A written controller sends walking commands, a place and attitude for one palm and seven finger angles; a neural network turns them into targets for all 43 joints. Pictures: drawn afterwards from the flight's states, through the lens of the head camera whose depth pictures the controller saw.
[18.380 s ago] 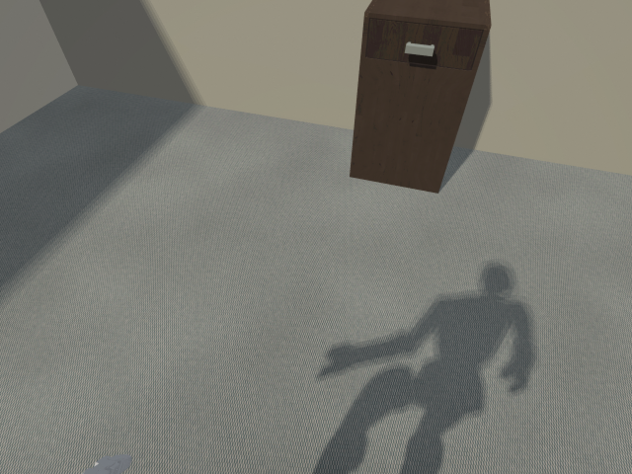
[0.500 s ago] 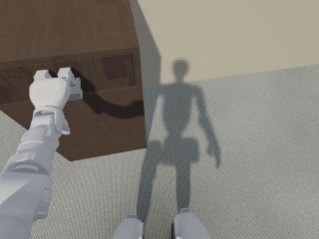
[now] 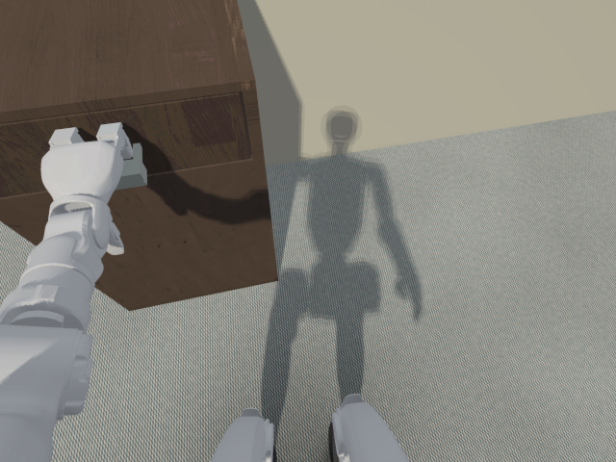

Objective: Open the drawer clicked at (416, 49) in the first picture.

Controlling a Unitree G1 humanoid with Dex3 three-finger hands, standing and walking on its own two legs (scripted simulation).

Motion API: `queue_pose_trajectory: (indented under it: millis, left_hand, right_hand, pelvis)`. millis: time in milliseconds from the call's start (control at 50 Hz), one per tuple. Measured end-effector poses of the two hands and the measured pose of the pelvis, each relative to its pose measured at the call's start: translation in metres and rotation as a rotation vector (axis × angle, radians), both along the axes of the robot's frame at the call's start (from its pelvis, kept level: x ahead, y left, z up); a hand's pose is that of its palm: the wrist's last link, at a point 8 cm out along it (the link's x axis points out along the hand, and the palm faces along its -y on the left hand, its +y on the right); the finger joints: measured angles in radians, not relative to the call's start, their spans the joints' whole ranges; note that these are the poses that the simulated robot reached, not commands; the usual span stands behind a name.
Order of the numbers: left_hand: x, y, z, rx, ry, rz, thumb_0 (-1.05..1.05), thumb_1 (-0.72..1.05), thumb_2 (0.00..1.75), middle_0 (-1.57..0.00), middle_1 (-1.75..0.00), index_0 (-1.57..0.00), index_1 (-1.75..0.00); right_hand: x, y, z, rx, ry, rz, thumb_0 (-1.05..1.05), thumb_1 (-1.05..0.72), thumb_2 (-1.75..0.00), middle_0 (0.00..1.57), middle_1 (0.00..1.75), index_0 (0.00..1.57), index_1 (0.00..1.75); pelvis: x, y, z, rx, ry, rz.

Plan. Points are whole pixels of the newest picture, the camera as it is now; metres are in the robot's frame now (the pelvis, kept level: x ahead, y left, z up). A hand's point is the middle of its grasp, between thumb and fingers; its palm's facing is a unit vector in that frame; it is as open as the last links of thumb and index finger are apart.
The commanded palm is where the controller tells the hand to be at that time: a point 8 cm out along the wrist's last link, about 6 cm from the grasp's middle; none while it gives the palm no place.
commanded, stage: lift the fingers back up to retry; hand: left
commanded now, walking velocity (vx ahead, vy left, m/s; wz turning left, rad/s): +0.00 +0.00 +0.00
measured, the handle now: (106, 165) +0.53 +0.27 +0.01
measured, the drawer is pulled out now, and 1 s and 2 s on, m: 0.00 0.00 0.00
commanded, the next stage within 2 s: re-aim the fingers above the handle in 0.84 s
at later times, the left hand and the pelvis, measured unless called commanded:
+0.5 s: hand (97, 185) +0.48 +0.27 +0.02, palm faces -0.06 -0.06 -1.00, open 13.7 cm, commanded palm +0.47 +0.27 +0.10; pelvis +0.03 +0.01 +0.03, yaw +0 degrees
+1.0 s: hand (81, 166) +0.48 +0.27 +0.07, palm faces -0.06 -0.02 -1.00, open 13.7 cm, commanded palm +0.46 +0.26 +0.12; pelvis +0.05 +0.01 +0.05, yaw +1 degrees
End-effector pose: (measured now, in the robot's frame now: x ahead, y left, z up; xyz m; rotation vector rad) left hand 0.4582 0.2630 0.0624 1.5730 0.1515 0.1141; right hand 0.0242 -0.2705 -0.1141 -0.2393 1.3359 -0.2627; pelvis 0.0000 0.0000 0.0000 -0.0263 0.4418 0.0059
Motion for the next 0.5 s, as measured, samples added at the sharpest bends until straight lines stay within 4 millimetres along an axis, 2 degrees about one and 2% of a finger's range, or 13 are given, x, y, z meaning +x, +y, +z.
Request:
queue_pose_trajectory:
  millis: [180,380,500]
  left_hand:
    - [0.0,0.0,0.0,-0.001,-0.006,0.001,0.0,-0.48,0.3,-0.3,-1.29,-0.33,-1.25]
    - [0.001,0.001,0.007,-0.041,0.058,0.009,0.0,-0.48,0.3,-0.29,-1.24,-0.35,-1.18]
    - [0.004,0.006,0.016,-0.061,0.04,-0.018,0.0,-0.48,0.3,-0.34,-1.23,-0.35,-1.17]
  right_hand:
    - [0.006,0.002,0.0,0.011,0.002,-0.003,0.01,-0.91,-0.9,0.2,0.3,0.2,0.3]
    - [0.013,0.008,0.022,0.008,0.006,-0.029,0.01,-0.91,-0.9,0.21,0.3,0.2,0.3]
    - [0.02,0.006,0.033,-0.009,0.019,-0.033,0.01,-0.91,-0.9,0.21,0.3,0.2,0.3]
  pelvis:
    - [0.002,0.001,0.003,-0.001,-0.001,0.002]
    - [0.018,0.003,0.024,-0.003,-0.038,-0.003]
    - [0.03,0.006,0.032,-0.007,-0.053,0.0]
